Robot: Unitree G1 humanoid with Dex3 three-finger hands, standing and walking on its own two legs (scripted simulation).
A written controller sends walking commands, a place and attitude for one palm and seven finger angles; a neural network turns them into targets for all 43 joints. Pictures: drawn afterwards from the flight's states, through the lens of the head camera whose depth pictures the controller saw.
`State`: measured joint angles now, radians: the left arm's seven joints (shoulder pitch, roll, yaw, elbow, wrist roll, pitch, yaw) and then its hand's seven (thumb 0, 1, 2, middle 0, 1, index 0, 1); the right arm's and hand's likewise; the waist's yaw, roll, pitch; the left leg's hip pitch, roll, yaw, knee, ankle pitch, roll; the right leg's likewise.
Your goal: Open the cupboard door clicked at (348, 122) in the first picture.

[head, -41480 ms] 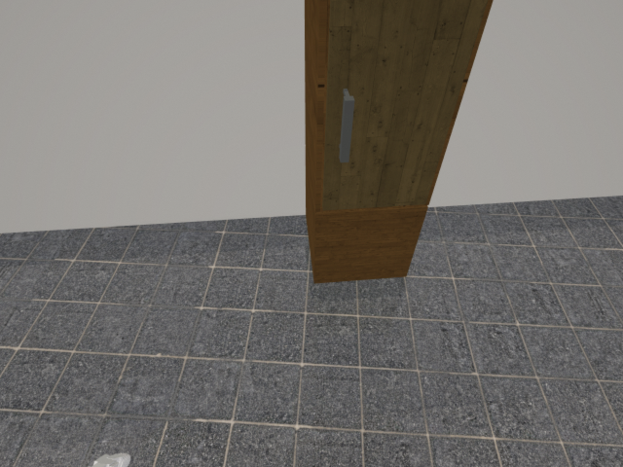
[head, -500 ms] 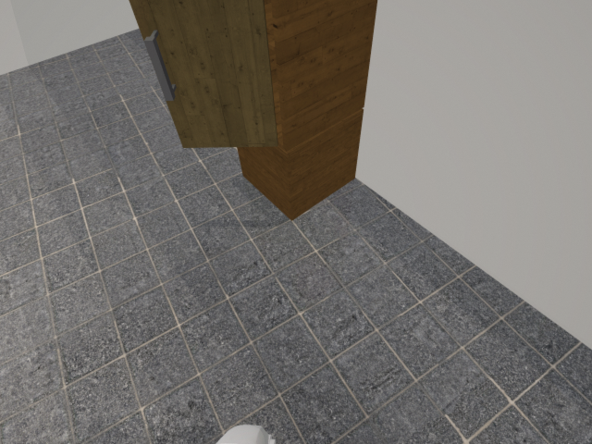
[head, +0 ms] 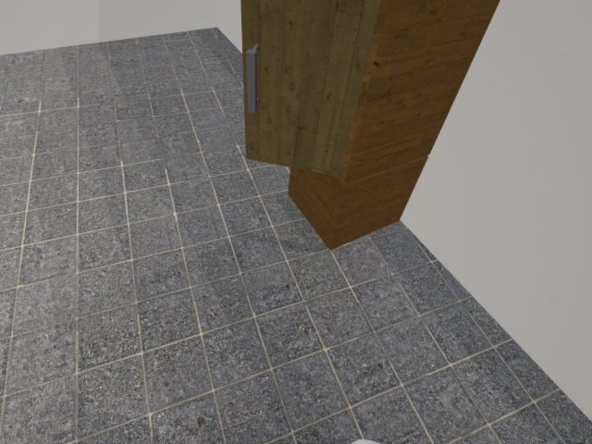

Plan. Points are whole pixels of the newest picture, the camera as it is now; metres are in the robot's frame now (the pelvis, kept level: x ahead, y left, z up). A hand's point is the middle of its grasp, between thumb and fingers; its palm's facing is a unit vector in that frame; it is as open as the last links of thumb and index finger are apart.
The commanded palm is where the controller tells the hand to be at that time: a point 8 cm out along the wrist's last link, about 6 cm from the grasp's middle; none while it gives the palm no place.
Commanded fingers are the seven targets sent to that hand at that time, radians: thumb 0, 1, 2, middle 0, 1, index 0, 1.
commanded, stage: take the last steps up to it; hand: left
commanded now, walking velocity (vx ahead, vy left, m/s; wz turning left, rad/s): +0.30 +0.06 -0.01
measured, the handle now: (254, 79) +1.00 +0.20 -0.03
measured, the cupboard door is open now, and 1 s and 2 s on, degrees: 49 49 49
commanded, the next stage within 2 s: come to a stop and stand still in 0.98 s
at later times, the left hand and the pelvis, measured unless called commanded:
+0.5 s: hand (228, 346) +0.30 +0.14 -0.17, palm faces +0.00 -0.99 -0.15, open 7.3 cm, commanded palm none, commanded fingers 0.00 0.90 0.90 -0.20 -0.30 -0.20 -0.30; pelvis +0.18 -0.02 -0.01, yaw +1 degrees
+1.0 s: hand (180, 326) +0.33 +0.24 -0.19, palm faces +0.06 -0.99 -0.15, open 7.4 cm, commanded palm none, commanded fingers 0.00 0.90 0.90 -0.20 -0.30 -0.20 -0.30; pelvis +0.35 +0.06 +0.00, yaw -2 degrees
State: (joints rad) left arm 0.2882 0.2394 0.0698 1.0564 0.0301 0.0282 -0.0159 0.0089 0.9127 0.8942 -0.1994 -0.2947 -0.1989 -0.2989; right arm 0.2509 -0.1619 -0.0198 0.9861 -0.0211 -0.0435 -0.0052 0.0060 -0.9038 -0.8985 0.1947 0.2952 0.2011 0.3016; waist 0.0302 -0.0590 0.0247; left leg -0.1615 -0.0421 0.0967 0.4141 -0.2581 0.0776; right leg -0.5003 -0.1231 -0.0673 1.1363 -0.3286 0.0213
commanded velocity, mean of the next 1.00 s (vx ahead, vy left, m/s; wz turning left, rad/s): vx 0.27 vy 0.06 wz -0.02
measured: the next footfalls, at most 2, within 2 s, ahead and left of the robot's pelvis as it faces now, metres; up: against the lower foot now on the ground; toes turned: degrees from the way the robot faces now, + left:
right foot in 0.38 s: +0.25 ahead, -0.11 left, +0.00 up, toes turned -6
left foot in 0.82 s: +0.43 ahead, +0.15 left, +0.00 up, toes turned +5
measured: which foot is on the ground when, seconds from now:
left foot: down 0.00-0.38, up 0.40-0.80, down 0.82-1.00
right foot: up 0.00-0.36, down 0.38-0.82, up 0.84-1.00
